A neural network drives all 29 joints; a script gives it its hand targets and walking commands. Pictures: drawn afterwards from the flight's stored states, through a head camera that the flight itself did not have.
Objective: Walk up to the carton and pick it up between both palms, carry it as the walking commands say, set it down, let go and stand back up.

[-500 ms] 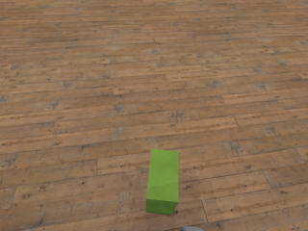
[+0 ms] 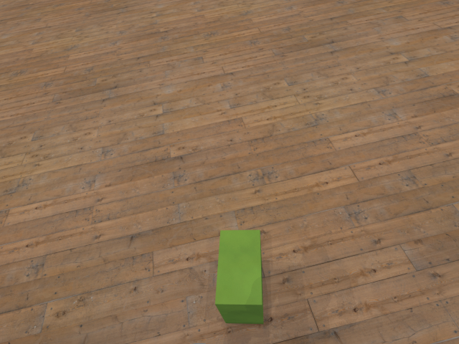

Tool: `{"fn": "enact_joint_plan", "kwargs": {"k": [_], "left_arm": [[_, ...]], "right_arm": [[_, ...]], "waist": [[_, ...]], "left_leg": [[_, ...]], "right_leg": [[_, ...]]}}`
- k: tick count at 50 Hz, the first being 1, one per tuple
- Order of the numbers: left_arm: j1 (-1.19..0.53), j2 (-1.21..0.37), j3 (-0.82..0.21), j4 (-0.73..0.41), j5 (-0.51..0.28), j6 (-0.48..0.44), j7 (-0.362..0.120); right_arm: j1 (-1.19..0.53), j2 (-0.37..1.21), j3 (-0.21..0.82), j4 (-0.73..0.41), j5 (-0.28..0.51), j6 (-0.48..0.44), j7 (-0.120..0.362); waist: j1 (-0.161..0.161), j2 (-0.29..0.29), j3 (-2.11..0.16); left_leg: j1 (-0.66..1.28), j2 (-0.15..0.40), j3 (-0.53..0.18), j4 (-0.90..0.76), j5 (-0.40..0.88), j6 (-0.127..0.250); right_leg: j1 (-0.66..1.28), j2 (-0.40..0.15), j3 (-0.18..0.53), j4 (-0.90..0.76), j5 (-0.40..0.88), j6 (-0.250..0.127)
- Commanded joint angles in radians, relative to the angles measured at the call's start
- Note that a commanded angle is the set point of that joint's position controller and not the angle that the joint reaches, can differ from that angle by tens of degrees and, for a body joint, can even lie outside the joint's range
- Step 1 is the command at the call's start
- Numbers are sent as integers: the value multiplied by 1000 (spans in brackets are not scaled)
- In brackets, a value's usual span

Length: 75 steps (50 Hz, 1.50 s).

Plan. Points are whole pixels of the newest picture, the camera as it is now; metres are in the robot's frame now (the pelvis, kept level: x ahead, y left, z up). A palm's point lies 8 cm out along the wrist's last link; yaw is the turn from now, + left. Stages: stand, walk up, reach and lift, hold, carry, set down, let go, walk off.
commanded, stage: walk up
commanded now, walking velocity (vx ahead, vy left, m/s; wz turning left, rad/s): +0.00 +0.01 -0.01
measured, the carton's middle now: (242, 278) +0.44 +0.05 -0.64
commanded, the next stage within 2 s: stand in 1.90 s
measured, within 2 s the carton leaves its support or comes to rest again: neither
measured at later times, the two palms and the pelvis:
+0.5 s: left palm out of the picture +0.00 +0.28 -0.15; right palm out of the picture +0.05 -0.20 -0.14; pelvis -0.01 +0.04 -0.01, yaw +2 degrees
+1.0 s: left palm out of the picture -0.02 +0.27 -0.15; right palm out of the picture +0.01 -0.20 -0.15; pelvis +0.00 +0.04 -0.01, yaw +1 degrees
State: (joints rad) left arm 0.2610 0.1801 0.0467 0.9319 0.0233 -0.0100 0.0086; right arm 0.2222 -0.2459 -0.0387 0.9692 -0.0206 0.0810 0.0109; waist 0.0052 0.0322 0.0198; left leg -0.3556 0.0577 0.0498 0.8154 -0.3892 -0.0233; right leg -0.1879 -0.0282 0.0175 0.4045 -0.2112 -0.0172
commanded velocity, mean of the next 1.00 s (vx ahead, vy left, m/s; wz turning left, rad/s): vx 0.00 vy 0.01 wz -0.03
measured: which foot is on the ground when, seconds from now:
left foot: up 0.00-0.28, down 0.30-1.00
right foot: down 0.00-1.00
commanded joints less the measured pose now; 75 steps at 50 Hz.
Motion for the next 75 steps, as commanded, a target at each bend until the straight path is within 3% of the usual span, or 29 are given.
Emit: {"fn": "enact_joint_plan", "kwargs": {"k": [1, 3, 4, 5, 7, 9, 10, 12, 14, 16, 18, 19, 20, 24, 29, 32, 38, 41, 43, 44, 47, 51, 52, 57, 61, 62, 66, 72, 75], "left_arm": [[-46, 101, 23, -21, -17, -19, 15], [42, 125, 19, -15, -6, -32, 24], [136, 198, 44, -12, 2, -33, 33], [91, 147, 19, 8, -15, -26, 34], [-8, 146, 18, -18, -15, -17, 28], [27, 170, 26, -9, -3, -19, 31], [47, 160, 20, 7, -6, -11, 25], [26, 133, 25, 25, -19, -8, 19], [-1, 129, 25, 17, -31, -6, 15], [32, 75, 21, 15, -27, -5, 12], [77, 58, 17, 49, -29, 9, 15], [53, 61, 24, 54, -27, 12, 18], [25, 108, 30, 53, -30, 10, 18], [66, 93, 19, 85, -15, 13, 15], [32, 71, 5, 85, -13, 9, 17], [77, 36, 3, 102, -15, 11, 16], [83, 77, 3, 95, -17, -5, 24], [123, 56, 3, 101, 2, 12, 10], [96, 66, 5, 86, 4, 12, 10], [124, 45, 4, 86, 5, 7, 8], [129, 60, -4, 92, -3, -6, 16], [119, 101, 6, 85, -3, -25, 21], [93, 97, 18, 89, -5, -17, 20], [90, 112, 22, 68, 5, -17, 28], [83, 82, 12, 91, -4, -4, 27], [75, 79, 15, 69, 3, -8, 29], [73, 59, 11, 78, -8, 14, 26], [56, 72, 4, 62, 2, 17, 19], [59, 85, -1, 72, 4, 8, 15]], "right_arm": [[117, -25, -10, -1, 21, -18, -4], [36, -44, -19, -10, 8, -23, -17], [4, -102, -36, -26, 1, -9, -20], [5, -41, -17, -36, 10, -22, -27], [34, -23, -6, -8, 15, -39, -23], [-12, -32, -10, -12, 9, -31, -32], [10, -27, -4, -7, 13, -39, -33], [46, 9, 9, 9, 16, -49, -35], [104, -33, -1, 46, 11, -70, -42], [68, -96, -5, 33, 3, -90, -42], [21, -91, -3, 28, 3, -91, -37], [-20, -98, -9, 10, -3, -97, -37], [-4, -87, -7, 12, 4, -97, -34], [4, -36, 14, 21, 1, -92, -38], [71, -53, 12, 40, 1, -86, -34], [77, -48, 14, 37, 3, -93, -35], [76, -20, 21, 44, 9, -106, -36], [100, -55, 11, 50, -13, -91, -38], [88, -73, 5, 55, 5, -86, -43], [110, -44, 9, 56, -5, -88, -40], [76, -23, 13, 39, 4, -90, -50], [114, -31, 14, 43, 10, -94, -48], [141, -26, 13, 64, 7, -94, -46], [146, -11, 13, 65, 5, -64, -52], [103, -32, 17, 55, 4, -83, -48], [124, -51, 11, 71, 2, -80, -53], [121, -33, 20, 58, 2, -91, -53], [107, -40, 16, 36, -7, -83, -52], [123, -48, 17, 35, -7, -80, -47]], "waist": [[-59, -264, -36], [6, -190, -55], [39, -165, 0], [5, -163, -2], [-9, -248, -28], [19, -171, -16], [8, -231, -18], [-16, -195, -49], [-35, -44, -68], [13, 107, -91], [38, 70, -17], [35, 141, 12], [16, 137, 30], [21, 32, 63], [-5, -68, 99], [-6, 7, 72], [6, -78, -11], [10, 10, 22], [9, 31, 126], [14, 31, 77], [15, 28, 96], [-7, -78, -16], [-8, -134, 6], [1, -68, 23], [-1, -120, 1], [9, -21, -13], [14, -4, 62], [21, 30, 85], [-4, -38, 40]], "left_leg": [[-19, -15, -33, -22, 40, 14], [-68, -20, -14, 18, 37, -1], [-131, -12, -61, 101, -23, -22], [-68, 19, -71, 6, -32, -18], [-20, -4, -11, -109, -6, -17], [-1, -10, -9, -127, -17, -11], [93, -8, -9, -191, -9, -4], [170, -26, 12, -373, 137, 9], [301, 45, -30, -494, 355, 29], [368, 177, -180, -502, 602, 69], [288, 198, -133, -484, 593, 120], [239, 171, -125, -468, 572, 111], [219, 143, -121, -452, 606, 94], [148, 92, -109, -523, 185, 87], [151, 76, -113, -540, 116, 69], [186, 70, -97, -547, 121, 71], [204, 60, -94, -512, 231, 71], [197, 89, -95, -550, -147, 77], [76, 127, -139, -578, -57, 89], [78, 107, -142, -586, -216, 92], [108, 80, -84, -510, 130, 83], [218, 44, -26, -401, 310, 68], [198, 43, -17, -416, 269, 63], [196, 9, 13, -393, 208, 43], [294, 81, -37, -438, 321, 77], [254, 65, -15, -462, 259, 72], [176, 120, -91, -491, 344, 99], [115, 83, -74, -533, 27, 91], [200, 64, -42, -483, -8, 88]], "right_leg": [[105, -133, 23, -155, 286, -19], [161, -211, 86, -129, 396, -45], [163, -339, 237, -85, 520, -90], [118, -285, 161, -68, 706, -112], [121, -192, 36, -108, 439, -97], [110, -273, 152, -94, 505, -129], [43, -256, 142, -79, 518, -125], [39, -194, 109, -57, 360, -93], [-3, -145, 55, -18, 254, -30], [-107, -31, -16, 43, -26, 25], [-87, -2, -34, 53, -63, 39], [-65, -12, -42, 42, -3, 42], [-40, -27, -31, 38, 85, 45], [15, -58, -7, -40, 112, 36], [-24, -65, -4, -72, 74, 43], [-25, -56, -8, -73, 89, 45], [20, -86, -3, -57, 127, 41], [-54, -38, -38, 16, -48, 24], [-55, -34, -49, 40, 47, 35], [-19, -27, -63, 42, -48, 22], [-14, -76, -2, 19, 177, 21], [4, -126, 61, -7, 348, -1], [17, -111, 37, 1, 343, 6], [-29, -182, 129, -33, 269, -25], [-90, -82, 19, 3, 192, 21], [-52, -95, 25, 22, 174, 13], [-30, -44, -36, 92, 139, 22], [-24, -59, -29, 63, 69, 13], [-55, -66, 2, 7, 38, 3]]}}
